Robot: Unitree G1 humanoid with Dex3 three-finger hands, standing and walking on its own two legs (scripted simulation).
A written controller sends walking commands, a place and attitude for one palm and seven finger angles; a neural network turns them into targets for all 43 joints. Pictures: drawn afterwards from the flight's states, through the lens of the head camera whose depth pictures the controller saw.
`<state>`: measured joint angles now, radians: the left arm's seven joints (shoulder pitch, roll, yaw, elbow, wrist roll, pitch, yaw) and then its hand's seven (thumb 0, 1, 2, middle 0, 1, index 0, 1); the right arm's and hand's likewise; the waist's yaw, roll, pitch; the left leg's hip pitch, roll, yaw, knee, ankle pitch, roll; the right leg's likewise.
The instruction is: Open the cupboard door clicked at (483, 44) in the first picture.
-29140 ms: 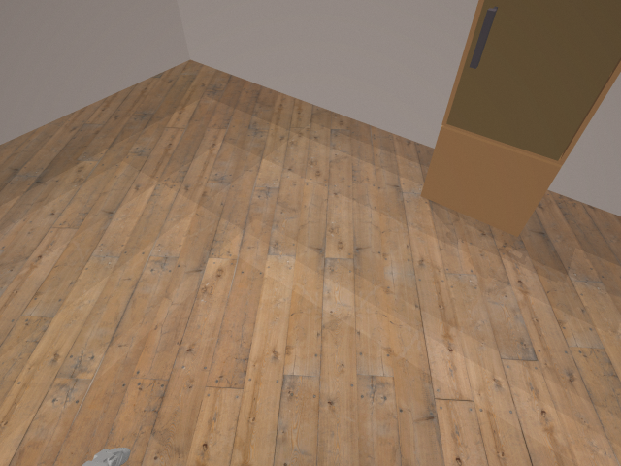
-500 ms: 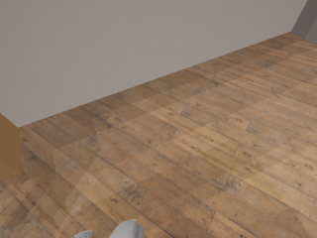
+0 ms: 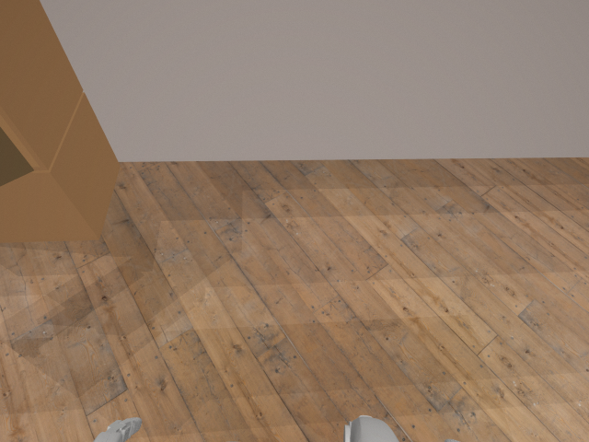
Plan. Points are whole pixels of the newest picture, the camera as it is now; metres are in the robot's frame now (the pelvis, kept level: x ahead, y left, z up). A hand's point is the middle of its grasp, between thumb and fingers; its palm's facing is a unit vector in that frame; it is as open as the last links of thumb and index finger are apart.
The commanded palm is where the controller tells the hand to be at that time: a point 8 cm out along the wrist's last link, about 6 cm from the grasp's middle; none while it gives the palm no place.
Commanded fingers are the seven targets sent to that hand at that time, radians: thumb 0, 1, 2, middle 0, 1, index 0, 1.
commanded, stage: turn to face it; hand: left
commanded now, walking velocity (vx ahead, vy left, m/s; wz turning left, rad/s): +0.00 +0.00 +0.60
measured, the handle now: out of the picture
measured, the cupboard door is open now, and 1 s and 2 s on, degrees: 40 40 40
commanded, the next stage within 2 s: take the last steps up to it in 1.34 s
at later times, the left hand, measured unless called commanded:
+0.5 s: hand out of the picture +0.05 +0.12 -0.14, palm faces +0.31 -0.91 -0.28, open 7.3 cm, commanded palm none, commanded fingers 0.00 0.90 0.90 -0.20 -0.30 -0.20 -0.30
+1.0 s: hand out of the picture -0.01 +0.17 -0.17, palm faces +0.60 -0.76 -0.24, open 7.3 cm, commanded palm none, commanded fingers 0.00 0.90 0.90 -0.20 -0.30 -0.20 -0.30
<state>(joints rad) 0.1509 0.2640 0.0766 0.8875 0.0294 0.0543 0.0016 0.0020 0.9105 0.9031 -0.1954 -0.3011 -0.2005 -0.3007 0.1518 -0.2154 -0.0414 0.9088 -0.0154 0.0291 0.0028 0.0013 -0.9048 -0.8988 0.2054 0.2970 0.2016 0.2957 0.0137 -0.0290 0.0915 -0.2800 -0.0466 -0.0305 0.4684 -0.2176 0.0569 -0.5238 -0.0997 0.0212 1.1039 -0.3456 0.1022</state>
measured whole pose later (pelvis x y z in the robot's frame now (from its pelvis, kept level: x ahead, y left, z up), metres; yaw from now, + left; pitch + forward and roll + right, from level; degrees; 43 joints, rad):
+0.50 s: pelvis +0.03 -0.08 +0.00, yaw +19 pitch +0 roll +4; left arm 0.20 0.16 0.03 0.88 0.02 0.00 0.03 0.00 0.91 0.90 -0.20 -0.30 -0.21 -0.30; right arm 0.16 -0.27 -0.09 0.97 -0.01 0.09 0.02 0.00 -0.91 -0.90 0.20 0.30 0.20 0.29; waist -0.03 0.01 0.11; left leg -0.50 0.01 0.00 1.08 -0.40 -0.08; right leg -0.14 -0.08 -0.18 0.46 -0.34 -0.05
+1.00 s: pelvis +0.04 -0.05 +0.00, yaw +36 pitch +1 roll -1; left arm 0.17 0.25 0.07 0.89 0.03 0.05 0.00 0.00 0.91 0.90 -0.20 -0.30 -0.20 -0.30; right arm 0.14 -0.21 -0.03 0.91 -0.02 0.03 0.00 0.00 -0.91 -0.90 0.20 0.30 0.20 0.30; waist 0.02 -0.03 0.09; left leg -0.26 -0.05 -0.01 0.48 -0.23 0.06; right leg -0.52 -0.11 0.02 1.12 -0.36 0.10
